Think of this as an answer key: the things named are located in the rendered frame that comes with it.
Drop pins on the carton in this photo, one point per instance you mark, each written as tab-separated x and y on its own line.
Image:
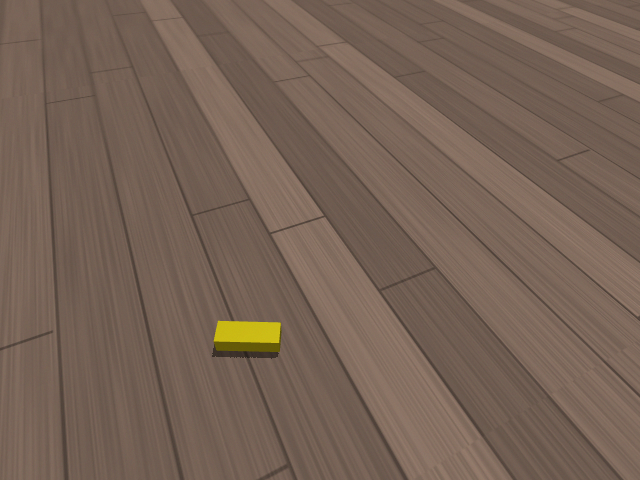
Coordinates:
248	336

